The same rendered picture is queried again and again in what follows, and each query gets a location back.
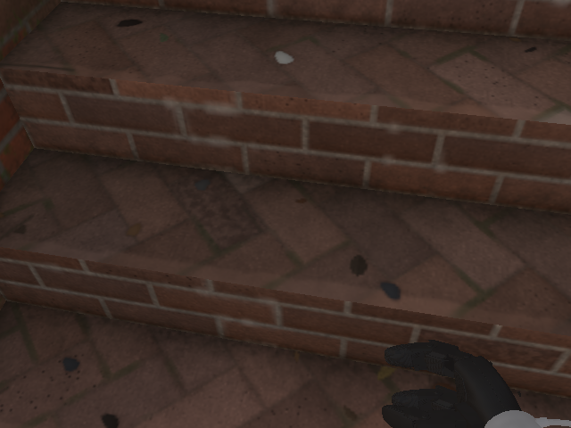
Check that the robot right forearm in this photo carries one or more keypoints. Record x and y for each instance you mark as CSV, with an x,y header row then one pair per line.
x,y
512,419

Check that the robot right hand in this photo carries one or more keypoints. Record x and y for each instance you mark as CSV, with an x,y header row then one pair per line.
x,y
481,393

